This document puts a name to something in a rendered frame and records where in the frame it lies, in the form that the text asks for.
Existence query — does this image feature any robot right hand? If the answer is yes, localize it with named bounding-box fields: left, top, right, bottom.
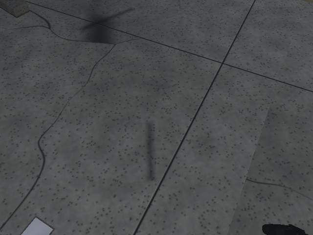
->
left=262, top=223, right=308, bottom=235

